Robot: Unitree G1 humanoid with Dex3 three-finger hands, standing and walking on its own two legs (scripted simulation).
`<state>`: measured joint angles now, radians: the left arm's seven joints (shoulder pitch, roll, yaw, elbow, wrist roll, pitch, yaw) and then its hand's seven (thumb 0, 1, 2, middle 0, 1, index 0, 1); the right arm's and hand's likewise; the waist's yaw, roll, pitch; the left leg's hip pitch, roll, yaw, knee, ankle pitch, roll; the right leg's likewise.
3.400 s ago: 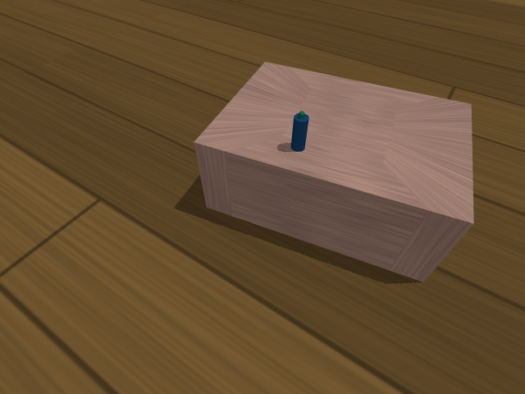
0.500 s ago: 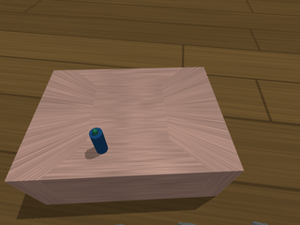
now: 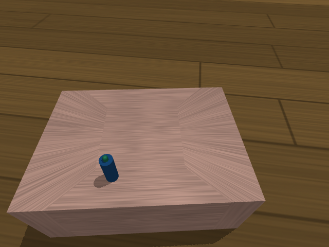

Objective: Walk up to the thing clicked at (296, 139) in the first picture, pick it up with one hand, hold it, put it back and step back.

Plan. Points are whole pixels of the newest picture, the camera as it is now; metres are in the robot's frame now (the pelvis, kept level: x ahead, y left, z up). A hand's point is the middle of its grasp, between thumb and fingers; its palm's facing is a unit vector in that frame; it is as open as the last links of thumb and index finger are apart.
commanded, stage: walk up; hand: left
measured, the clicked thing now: (108, 167) +0.49 +0.23 -0.28
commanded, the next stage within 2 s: stand in 0.62 s
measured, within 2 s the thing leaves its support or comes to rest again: neither
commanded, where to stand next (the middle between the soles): +0.05 +0.00 m, yaw +2 degrees
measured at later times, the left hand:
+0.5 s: hand out of the picture +0.08 +0.25 -0.16, palm faces +0.01 -0.95 -0.31, open 7.4 cm
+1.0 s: hand out of the picture +0.09 +0.25 -0.15, palm faces -0.02 -0.94 -0.34, open 7.4 cm
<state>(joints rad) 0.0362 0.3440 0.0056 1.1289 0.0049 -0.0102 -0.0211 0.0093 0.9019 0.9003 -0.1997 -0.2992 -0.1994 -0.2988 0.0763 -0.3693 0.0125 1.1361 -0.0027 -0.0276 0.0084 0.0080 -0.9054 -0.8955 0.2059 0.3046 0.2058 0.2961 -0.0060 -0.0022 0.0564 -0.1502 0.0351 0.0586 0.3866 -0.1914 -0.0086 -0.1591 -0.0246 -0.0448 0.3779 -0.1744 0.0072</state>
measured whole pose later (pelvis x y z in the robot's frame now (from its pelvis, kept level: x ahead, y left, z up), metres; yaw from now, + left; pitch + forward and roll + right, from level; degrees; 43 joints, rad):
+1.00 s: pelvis +0.01 +0.00 +0.00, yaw +1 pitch -2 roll +0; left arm 0.09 0.35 0.00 1.15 0.01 -0.02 -0.01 0.01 0.90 0.90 -0.20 -0.30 -0.20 -0.30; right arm 0.09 -0.35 0.01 1.15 -0.02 -0.01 0.01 0.01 -0.91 -0.90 0.21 0.30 0.21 0.30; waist -0.01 0.00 0.04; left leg -0.10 0.03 0.05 0.30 -0.16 -0.01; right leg -0.11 -0.03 -0.06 0.30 -0.16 0.01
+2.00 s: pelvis +0.02 -0.01 +0.00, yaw +1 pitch -2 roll +0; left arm 0.11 0.35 0.00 1.14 0.01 -0.02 -0.01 0.01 0.90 0.90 -0.20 -0.30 -0.20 -0.30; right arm 0.11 -0.35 0.01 1.14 -0.01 -0.01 0.01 0.01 -0.91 -0.90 0.21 0.30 0.21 0.30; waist 0.00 0.01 0.04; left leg -0.09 0.05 0.04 0.30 -0.17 -0.03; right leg -0.10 -0.01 -0.06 0.30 -0.17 -0.01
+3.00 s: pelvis +0.02 -0.01 +0.00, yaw +1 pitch -1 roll +0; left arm 0.11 0.33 0.01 1.03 -0.03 -0.01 0.01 0.01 0.86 0.86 -0.16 -0.26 -0.17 -0.26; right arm 0.11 -0.34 0.00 1.03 0.04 -0.05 -0.02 0.01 -0.86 -0.85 0.17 0.26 0.17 0.25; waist -0.01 0.01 0.06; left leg -0.15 0.04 0.04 0.37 -0.21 -0.02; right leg -0.15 -0.02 -0.06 0.37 -0.20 0.00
